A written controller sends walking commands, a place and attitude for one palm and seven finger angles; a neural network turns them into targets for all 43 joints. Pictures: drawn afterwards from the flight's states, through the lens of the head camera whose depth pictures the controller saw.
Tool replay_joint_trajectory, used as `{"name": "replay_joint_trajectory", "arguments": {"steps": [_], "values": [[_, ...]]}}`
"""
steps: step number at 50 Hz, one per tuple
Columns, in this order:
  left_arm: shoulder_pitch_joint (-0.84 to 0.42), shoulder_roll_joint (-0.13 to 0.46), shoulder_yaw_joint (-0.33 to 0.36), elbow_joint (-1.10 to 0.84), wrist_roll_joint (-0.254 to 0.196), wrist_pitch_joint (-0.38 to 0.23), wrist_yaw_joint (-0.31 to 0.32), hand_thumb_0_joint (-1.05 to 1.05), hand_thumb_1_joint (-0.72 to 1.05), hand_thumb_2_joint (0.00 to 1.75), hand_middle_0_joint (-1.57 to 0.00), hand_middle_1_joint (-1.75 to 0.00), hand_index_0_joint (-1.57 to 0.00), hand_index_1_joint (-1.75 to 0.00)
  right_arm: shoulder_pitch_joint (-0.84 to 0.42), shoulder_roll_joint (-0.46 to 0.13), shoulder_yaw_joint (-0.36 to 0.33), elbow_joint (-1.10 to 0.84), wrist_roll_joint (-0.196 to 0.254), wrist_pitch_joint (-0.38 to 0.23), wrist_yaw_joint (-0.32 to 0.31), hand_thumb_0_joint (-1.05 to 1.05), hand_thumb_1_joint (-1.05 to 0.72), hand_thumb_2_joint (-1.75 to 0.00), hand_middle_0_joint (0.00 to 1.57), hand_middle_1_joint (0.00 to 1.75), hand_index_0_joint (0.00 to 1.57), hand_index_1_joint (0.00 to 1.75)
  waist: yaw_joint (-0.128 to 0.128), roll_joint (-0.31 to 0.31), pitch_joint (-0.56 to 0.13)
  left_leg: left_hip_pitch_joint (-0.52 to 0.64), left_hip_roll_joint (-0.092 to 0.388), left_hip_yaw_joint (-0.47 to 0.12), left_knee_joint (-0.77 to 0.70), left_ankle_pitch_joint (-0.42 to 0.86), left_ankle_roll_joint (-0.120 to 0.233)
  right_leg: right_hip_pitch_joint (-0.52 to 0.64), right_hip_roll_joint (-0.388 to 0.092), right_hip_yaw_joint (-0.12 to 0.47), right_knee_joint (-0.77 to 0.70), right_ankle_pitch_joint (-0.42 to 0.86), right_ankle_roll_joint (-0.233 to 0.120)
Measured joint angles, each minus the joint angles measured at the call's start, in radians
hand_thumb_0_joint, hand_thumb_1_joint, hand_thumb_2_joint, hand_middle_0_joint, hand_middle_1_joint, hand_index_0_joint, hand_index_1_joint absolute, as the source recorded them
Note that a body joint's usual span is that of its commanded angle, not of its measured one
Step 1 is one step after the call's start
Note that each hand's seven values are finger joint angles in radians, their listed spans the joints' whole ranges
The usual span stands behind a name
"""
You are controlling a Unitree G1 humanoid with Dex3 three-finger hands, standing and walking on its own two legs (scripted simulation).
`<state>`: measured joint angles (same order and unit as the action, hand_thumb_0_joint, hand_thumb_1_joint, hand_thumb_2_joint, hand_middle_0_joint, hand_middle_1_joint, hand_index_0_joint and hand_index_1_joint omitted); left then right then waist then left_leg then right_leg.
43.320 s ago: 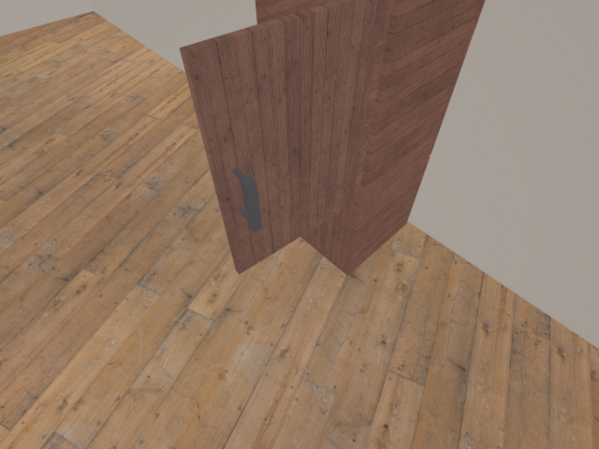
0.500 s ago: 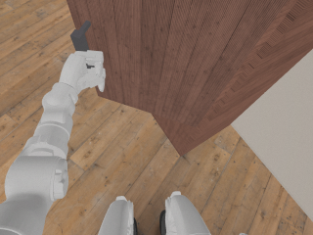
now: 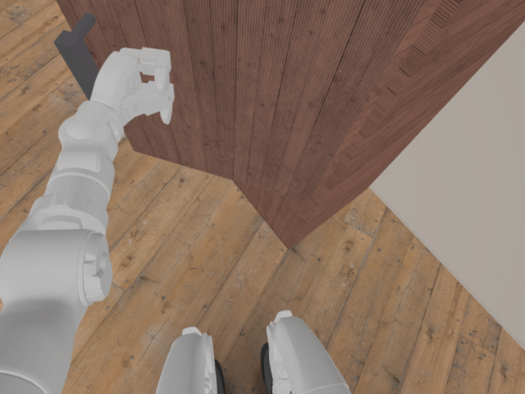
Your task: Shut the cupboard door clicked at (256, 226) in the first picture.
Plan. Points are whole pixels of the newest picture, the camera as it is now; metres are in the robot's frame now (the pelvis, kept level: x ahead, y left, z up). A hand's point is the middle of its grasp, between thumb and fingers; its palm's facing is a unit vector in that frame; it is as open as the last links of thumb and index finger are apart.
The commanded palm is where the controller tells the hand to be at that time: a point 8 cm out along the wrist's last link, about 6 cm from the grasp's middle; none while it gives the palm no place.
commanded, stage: push the door shut along its arc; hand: left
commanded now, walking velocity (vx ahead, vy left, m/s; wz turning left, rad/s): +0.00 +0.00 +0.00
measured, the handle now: (97, 70) +0.58 +0.17 +0.07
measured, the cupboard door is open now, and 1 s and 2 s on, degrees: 36 30 30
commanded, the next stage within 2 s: pull the fist back off the door in 0.22 s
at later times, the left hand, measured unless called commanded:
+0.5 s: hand (180, 79) +0.56 +0.06 +0.07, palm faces -0.01 -1.00 +0.07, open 3.1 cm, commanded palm +0.53 +0.08 +0.07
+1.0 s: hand (187, 117) +0.49 +0.05 +0.07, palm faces +0.00 -1.00 -0.03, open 3.1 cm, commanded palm +0.45 +0.10 +0.07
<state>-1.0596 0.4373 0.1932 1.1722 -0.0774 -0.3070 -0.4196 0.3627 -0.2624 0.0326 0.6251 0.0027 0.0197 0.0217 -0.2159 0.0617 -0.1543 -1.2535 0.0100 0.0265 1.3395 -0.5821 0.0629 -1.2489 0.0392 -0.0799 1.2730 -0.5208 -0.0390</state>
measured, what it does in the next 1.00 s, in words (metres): stands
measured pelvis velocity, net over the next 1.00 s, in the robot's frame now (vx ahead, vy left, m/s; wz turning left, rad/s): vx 0.01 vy -0.02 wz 0.02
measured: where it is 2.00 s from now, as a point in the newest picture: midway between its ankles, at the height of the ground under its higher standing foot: outside the picture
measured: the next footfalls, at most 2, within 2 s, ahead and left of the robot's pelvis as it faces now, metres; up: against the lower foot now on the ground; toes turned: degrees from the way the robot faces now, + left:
none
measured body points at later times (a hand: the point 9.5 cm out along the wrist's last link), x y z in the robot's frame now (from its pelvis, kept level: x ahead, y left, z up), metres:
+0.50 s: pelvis -0.01 -0.02 -0.01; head +0.16 +0.00 +0.40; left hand +0.55 +0.11 +0.07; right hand -0.01 -0.28 -0.12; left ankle +0.02 +0.08 -0.61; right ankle +0.03 -0.10 -0.61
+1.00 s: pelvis +0.01 -0.02 +0.02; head +0.14 -0.02 +0.45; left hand +0.49 +0.11 +0.07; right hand +0.01 -0.29 -0.10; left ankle +0.02 +0.08 -0.61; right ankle +0.03 -0.10 -0.61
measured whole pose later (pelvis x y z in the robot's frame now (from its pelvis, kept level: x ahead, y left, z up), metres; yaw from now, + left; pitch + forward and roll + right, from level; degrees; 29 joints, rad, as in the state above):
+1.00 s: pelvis +0.01 -0.02 +0.02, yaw +1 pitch +26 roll +0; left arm -0.82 0.18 0.20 1.09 -0.01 -0.54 0.10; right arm 0.39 -0.27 -0.03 0.64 -0.05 0.05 0.10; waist -0.17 0.04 -0.17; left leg -1.12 0.00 0.03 1.22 -0.54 0.03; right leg -1.14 0.04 -0.07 1.19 -0.50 -0.06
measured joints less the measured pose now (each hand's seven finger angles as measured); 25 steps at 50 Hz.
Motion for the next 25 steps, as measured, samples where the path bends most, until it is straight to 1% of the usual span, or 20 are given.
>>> {"name": "replay_joint_trajectory", "arguments": {"steps": [7,17,18,19,21,23,24,25], "values": [[-0.061,0.022,-0.041,0.033,-0.01,0.033,-0.025,0.0,0.91,0.96,-1.3,-1.5,-1.3,-1.5,-0.002,-0.002,0.004,0.03,-0.002,-0.02,-0.014,0.0,-0.9,-0.9,0.2,0.3,0.2,0.3,0.003,-0.005,0.008,-0.023,-0.001,-0.02,0.012,0.006,-0.013,-0.017,-0.001,-0.021,0.011,0.0,-0.015],[-0.178,0.057,-0.084,0.091,-0.008,0.083,-0.043,0.03,0.97,1.0,-1.3,-1.5,-1.31,-1.5,-0.036,-0.022,0.003,0.062,-0.014,-0.084,-0.033,0.0,-0.9,-0.9,0.2,0.3,0.2,0.3,-0.02,-0.012,0.008,-0.088,0.002,-0.044,0.055,0.008,-0.024,-0.072,0.0,-0.047,0.043,0.001,-0.029],[-0.181,0.046,-0.06,0.091,-0.009,0.089,-0.024,0.04,0.96,0.99,-1.3,-1.5,-1.31,-1.5,-0.032,-0.023,-0.001,0.057,-0.016,-0.087,-0.033,0.0,-0.9,-0.9,0.2,0.3,0.2,0.3,-0.019,-0.01,0.005,-0.095,0.004,-0.045,0.059,0.008,-0.025,-0.078,0.001,-0.048,0.046,0.001,-0.029],[-0.181,0.027,-0.034,0.092,-0.012,0.088,0.026,0.04,0.94,0.99,-1.3,-1.5,-1.31,-1.5,-0.025,-0.024,-0.005,0.048,-0.02,-0.089,-0.028,0.0,-0.9,-0.9,0.2,0.3,0.2,0.3,-0.015,-0.007,0.001,-0.101,0.005,-0.046,0.061,0.007,-0.026,-0.084,0.002,-0.048,0.046,0.002,-0.029],[-0.174,-0.023,0.02,0.092,-0.017,0.077,0.165,0.04,0.9,0.97,-1.3,-1.5,-1.31,-1.5,-0.011,-0.02,-0.009,0.032,-0.032,-0.09,-0.007,0.0,-0.9,-0.9,0.2,0.3,0.2,0.3,-0.012,-0.006,-0.004,-0.104,0.004,-0.042,0.058,0.01,-0.027,-0.089,0.001,-0.044,0.046,0.005,-0.027],[-0.156,-0.074,0.071,0.078,-0.007,0.047,0.314,0.04,0.87,0.95,-1.3,-1.5,-1.31,-1.5,0.0,-0.012,-0.011,0.019,-0.052,-0.085,0.02,0.0,-0.9,-0.9,0.2,0.3,0.2,0.3,-0.012,-0.006,-0.008,-0.103,0.004,-0.037,0.049,0.015,-0.028,-0.092,0.001,-0.039,0.042,0.008,-0.026],[-0.14,-0.096,0.09,0.065,0.012,0.023,0.386,0.03,0.86,0.94,-1.3,-1.5,-1.31,-1.5,0.006,-0.006,-0.013,0.013,-0.063,-0.082,0.035,0.0,-0.9,-0.9,0.2,0.3,0.2,0.3,-0.013,-0.005,-0.012,-0.103,0.004,-0.033,0.045,0.017,-0.028,-0.093,0.001,-0.035,0.04,0.01,-0.025],[-0.122,-0.114,0.1,0.054,0.039,-0.007,0.452,0.03,0.85,0.93,-1.3,-1.5,-1.31,-1.5,0.011,0.0,-0.014,0.009,-0.073,-0.078,0.05,0.0,-0.9,-0.9,0.2,0.3,0.2,0.3,-0.014,-0.004,-0.016,-0.102,0.004,-0.029,0.04,0.019,-0.028,-0.095,0.001,-0.031,0.038,0.012,-0.024]]}}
